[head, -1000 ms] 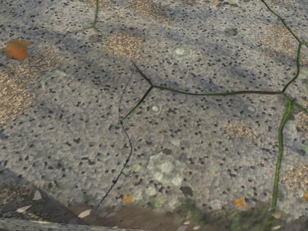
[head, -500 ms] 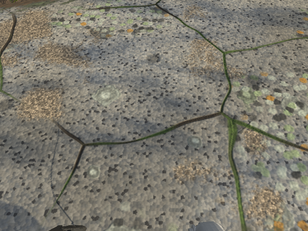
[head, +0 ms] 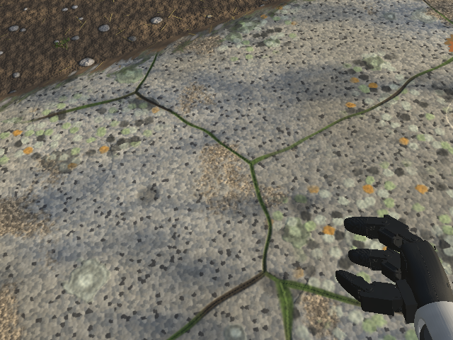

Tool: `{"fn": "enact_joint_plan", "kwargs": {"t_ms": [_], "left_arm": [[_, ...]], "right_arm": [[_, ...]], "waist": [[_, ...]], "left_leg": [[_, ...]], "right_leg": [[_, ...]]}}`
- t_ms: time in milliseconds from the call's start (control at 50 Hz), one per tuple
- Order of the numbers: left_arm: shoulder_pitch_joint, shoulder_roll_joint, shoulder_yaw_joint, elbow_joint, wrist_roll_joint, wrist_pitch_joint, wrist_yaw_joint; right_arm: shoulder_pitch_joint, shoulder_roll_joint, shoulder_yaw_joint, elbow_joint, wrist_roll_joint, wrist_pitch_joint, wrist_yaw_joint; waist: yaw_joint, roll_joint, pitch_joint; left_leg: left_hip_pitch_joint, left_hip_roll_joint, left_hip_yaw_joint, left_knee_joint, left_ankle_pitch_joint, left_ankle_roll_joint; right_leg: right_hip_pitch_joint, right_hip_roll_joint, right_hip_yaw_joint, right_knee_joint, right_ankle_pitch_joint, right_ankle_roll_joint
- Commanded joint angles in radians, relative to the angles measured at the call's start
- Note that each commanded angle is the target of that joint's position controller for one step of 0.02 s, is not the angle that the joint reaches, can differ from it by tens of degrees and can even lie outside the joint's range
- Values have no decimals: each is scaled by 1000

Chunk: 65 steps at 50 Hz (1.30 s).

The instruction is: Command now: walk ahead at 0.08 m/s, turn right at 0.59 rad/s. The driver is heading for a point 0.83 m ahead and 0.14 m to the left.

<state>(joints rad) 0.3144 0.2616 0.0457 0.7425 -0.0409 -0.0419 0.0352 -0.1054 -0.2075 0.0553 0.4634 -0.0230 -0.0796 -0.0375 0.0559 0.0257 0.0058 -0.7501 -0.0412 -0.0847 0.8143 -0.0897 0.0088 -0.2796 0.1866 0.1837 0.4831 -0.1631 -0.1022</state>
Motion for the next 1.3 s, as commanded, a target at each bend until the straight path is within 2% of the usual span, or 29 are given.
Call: {"fn": "enact_joint_plan", "kwargs": {"t_ms": [20, 60, 100, 120, 140, 160, 180, 200, 260, 360, 460, 480, 500, 520, 540, 580, 640, 720, 760, 820, 880, 900, 920, 940, 960, 980, 1040, 1160, 1300], "left_arm": [[-29, 133, 43, -93, 4, 17, 20], [-33, 137, 55, -120, 6, 36, 23], [-136, 117, 43, -176, 18, 60, 17], [-128, 52, 17, -201, 36, 65, 5], [33, 30, 0, -195, 52, 60, -12], [159, 127, 15, -136, 61, 57, -31], [88, 184, 29, -117, 36, 65, -29], [-33, 191, 23, -125, 44, 77, -17], [-122, 94, -15, -190, 59, 77, -11], [-141, 80, -23, -176, 38, 52, 6], [-130, 71, -1, -145, 33, 38, -11], [-114, 96, 9, -143, 44, 35, -13], [-88, 156, 24, -147, 74, 39, -8], [-97, 183, 39, -141, 105, 36, -14], [-152, 136, 31, -167, 106, 24, -9], [-254, 61, 10, -196, 70, 11, 5], [-248, 58, 2, -196, 58, 16, 14], [-167, 95, 19, -166, 54, 39, 26], [-135, 145, 39, -152, 50, 45, 21], [-109, 200, 61, -126, 25, 35, -1], [-131, 190, 60, -95, -4, 14, -21], [-116, 149, 49, -79, -1, 7, -28], [-148, 82, 29, -89, 18, -3, -39], [-262, 63, 19, -186, 39, -24, -40], [-321, 119, 40, -195, 20, -46, -47], [-300, 138, 46, -186, 0, -59, -62], [-238, 139, 53, -138, 40, -82, -61], [-294, 83, 28, -107, 25, -79, -60], [-415, 78, 5, -153, 1, -77, -108]], "right_arm": [[44, -138, -58, -1, 27, 24, 3], [61, -160, -73, 15, 18, 15, 19], [222, -151, -79, 69, 16, -2, 27], [258, -166, -84, 80, -2, -2, 14], [207, -168, -77, 57, -41, 16, 2], [185, -129, -81, 46, -21, 32, -8], [114, -84, -71, 22, -8, 34, -11], [112, -51, -54, 15, -3, 43, -3], [110, -120, -70, 37, 26, 70, 4], [272, -195, -126, 71, 23, 96, 8], [310, -184, -142, 84, 53, 121, -2], [334, -171, -142, 89, 53, 120, -4], [327, -141, -136, 76, 49, 113, -2], [279, -162, -148, 51, 62, 97, 3], [315, -213, -167, 74, 39, 90, 7], [388, -190, -167, 133, 46, 113, 4], [375, -149, -153, 121, 46, 134, 3], [257, -104, -123, 54, 43, 125, 19], [243, -84, -107, 37, 38, 120, 41], [260, -134, -117, 35, 43, 115, 61], [366, -140, -125, 83, 40, 102, 70], [457, -158, -139, 122, 44, 96, 64], [577, -212, -162, 145, 49, 87, 57], [613, -356, -191, 120, 39, 70, 55], [588, -275, -169, 105, 37, 46, 57], [536, -225, -151, 107, 32, 34, 51], [444, -166, -125, 94, 28, 24, 34], [513, -178, -125, 166, 25, 2, 21], [568, -212, -134, 248, 34, -2, 32]], "waist": [[-46, -163, -134], [-48, -185, -120], [-113, -209, -236], [-105, -64, -313], [6, 208, -322], [37, 189, -331], [20, 116, -229], [-24, -1, -160], [-2, -11, -63], [-63, 129, -185], [-37, 154, -130], [-33, 124, -132], [-25, -40, -120], [-8, -320, -70], [-30, -238, -71], [-80, -115, -56], [-66, -121, -29], [-6, -160, -36], [13, -183, -58], [13, -215, -33], [-61, -167, -15], [-95, -118, -45], [-148, 32, -90], [-171, 296, -71], [-195, 171, -30], [-152, 162, 32], [-82, 98, 68], [-112, 105, 68], [-148, 82, 141]], "left_leg": [[270, -115, 68, -270, 43, -11], [270, -89, 23, -375, 46, 6], [517, 46, -56, -469, 208, 58], [735, 213, -183, -398, 480, 145], [916, 456, -541, -389, 810, 382], [806, 528, -670, -407, 615, 459], [688, 447, -619, -424, 366, 424], [562, 336, -501, -454, 187, 334], [396, 132, -326, -501, 6, 206], [567, 136, -365, -477, 56, 217], [448, 101, -399, -481, -198, 144], [350, 72, -372, -444, -296, 105], [172, -11, -253, -269, -458, 48], [42, -126, -18, 22, -550, -2], [55, -45, -31, 258, -537, -52], [65, -24, -37, 433, -422, -77], [65, -9, 6, 561, -319, -116], [60, 62, 58, 275, -273, -138], [163, 82, 103, 132, -327, -118], [292, 75, 152, -31, -349, -55], [514, 37, 195, -303, -232, 40], [676, 6, 190, -356, -235, 70], [872, 132, -25, -404, -272, 126], [943, 400, -590, -561, -545, 323], [875, 424, -660, -638, -638, 367], [825, 399, -580, -648, -647, 342], [693, 274, -356, -659, -380, 258], [679, 206, -130, -682, -74, 201], [778, 279, -41, -717, 36, 176]], "right_leg": [[125, -104, 153, -45, 659, 97], [244, -132, 199, 42, 665, 114], [200, -152, 227, 280, 570, 96], [29, -81, 146, 520, 124, 97], [-250, 58, 88, 714, -606, 150], [-260, -47, 70, 861, -565, 160], [-297, -92, 43, 942, -470, 187], [-288, -110, 14, 930, -406, 194], [-226, -138, -90, 649, -312, 206], [-123, -116, -119, 327, -272, 178], [62, -105, -123, -2, -104, 95], [170, -177, -77, -33, -69, 51], [256, -370, 94, -86, -16, -54], [166, -566, 285, -182, 177, -188], [131, -598, 285, -168, 245, -209], [111, -476, 116, -131, 224, -109], [84, -422, -5, -143, 267, -118], [211, -425, -61, -131, 251, -136], [183, -447, -82, -146, 173, -146], [94, -475, -53, -219, -190, -142], [-3, -464, -108, -155, -304, -92], [-83, -420, -168, -48, -319, -58], [-258, -351, -273, 243, -321, 14], [-626, -172, -301, 563, -446, 101], [-692, -215, -132, 705, -425, 99], [-712, -244, -122, 727, -327, 87], [-584, -267, -127, 599, -99, 101], [-462, -232, -186, 272, 178, 130], [-403, -241, -211, 49, 236, 50]]}}
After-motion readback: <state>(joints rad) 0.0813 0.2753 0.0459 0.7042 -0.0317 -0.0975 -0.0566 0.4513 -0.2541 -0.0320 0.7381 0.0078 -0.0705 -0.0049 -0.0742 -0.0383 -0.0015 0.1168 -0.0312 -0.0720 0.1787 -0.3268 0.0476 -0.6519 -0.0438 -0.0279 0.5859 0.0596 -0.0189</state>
